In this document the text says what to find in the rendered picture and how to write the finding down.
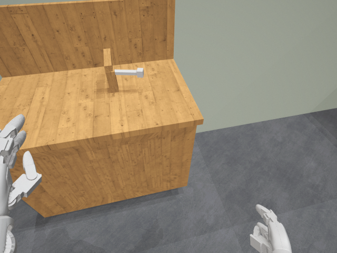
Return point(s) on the robot left forearm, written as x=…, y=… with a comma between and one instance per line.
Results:
x=8, y=243

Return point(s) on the tap lever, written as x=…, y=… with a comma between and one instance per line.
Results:
x=139, y=72

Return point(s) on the counter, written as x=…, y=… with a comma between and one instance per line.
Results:
x=96, y=137

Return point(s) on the left robot hand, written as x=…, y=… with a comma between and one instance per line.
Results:
x=10, y=142

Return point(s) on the right robot hand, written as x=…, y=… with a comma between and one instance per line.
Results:
x=274, y=235

